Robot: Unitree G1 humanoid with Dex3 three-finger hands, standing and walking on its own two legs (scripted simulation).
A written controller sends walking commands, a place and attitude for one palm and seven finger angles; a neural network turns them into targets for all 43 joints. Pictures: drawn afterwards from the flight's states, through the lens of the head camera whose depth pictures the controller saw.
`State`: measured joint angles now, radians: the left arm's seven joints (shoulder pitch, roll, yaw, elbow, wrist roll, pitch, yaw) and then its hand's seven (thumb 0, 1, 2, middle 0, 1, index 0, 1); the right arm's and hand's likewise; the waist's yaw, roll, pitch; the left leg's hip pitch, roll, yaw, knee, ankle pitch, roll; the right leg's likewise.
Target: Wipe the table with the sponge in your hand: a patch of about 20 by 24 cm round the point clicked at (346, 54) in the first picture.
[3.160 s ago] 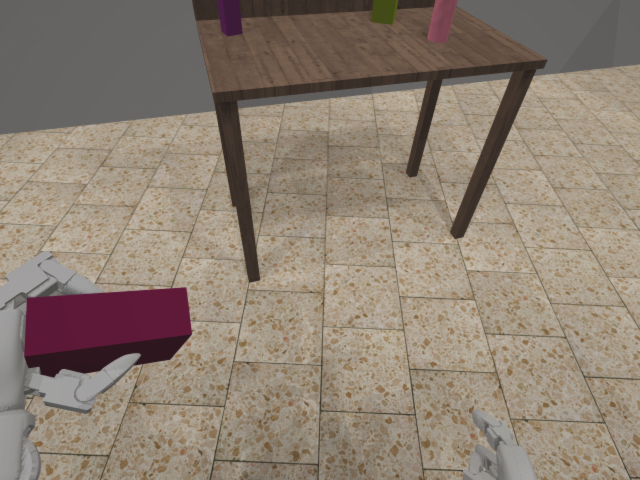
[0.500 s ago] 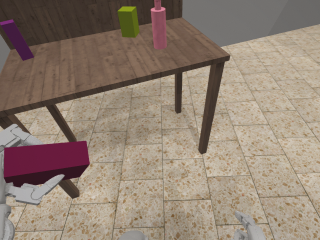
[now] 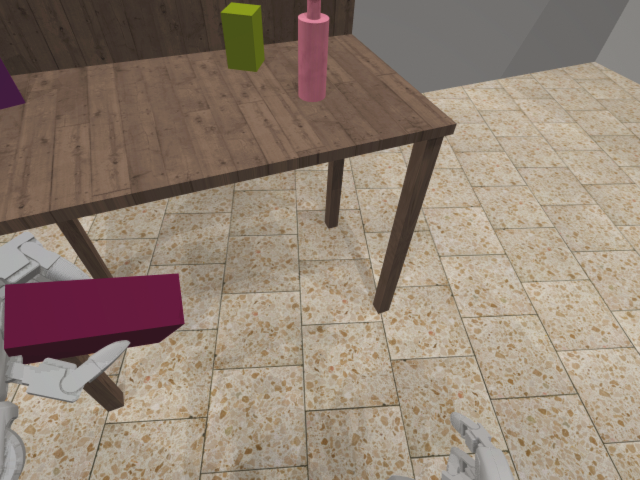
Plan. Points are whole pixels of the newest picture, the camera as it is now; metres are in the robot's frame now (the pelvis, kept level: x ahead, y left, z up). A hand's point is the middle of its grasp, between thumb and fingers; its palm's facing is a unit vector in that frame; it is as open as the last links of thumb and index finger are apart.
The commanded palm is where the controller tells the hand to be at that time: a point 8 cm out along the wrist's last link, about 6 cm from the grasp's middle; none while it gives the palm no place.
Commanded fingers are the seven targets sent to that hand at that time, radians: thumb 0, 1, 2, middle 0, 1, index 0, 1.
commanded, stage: take the last steps up to it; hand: left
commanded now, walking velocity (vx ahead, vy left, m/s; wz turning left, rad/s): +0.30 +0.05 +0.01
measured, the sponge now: (122, 316) +0.23 +0.21 +0.16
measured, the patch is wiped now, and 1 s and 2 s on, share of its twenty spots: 0.00 0.00 0.00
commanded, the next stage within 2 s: come to a stop and stand still in 1.26 s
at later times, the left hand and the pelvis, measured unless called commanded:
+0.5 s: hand (141, 250) +0.30 +0.21 +0.17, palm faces +0.36 -0.80 -0.48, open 9.1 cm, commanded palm +0.24 +0.26 +0.17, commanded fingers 0.00 0.10 1.30 -1.20 -1.60 -1.20 -1.60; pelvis +0.09 -0.02 +0.00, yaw +1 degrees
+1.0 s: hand (168, 178) +0.41 +0.22 +0.17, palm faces +0.43 -0.75 -0.50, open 9.1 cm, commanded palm +0.36 +0.26 +0.17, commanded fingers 0.00 0.10 1.30 -1.20 -1.60 -1.20 -1.60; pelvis +0.20 -0.02 -0.02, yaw +1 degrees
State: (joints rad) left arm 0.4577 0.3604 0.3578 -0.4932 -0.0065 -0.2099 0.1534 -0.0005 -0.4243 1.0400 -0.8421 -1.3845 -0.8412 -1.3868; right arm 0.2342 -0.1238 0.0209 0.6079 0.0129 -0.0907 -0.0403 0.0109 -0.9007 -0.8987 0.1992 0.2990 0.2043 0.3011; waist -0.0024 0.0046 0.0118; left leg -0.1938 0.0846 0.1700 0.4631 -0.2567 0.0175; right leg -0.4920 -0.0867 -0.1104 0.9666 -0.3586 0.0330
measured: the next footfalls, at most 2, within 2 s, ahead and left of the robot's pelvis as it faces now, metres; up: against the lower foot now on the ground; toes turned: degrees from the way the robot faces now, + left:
right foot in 0.16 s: +0.12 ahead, -0.12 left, +0.00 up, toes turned -9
left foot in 0.60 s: +0.20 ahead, +0.13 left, +0.00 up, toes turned +10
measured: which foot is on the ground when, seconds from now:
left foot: down 0.00-0.18, up 0.20-0.58, down 0.60-0.96, up 0.98-1.00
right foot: up 0.00-0.14, down 0.16-0.60, up 0.62-0.94, down 0.96-1.00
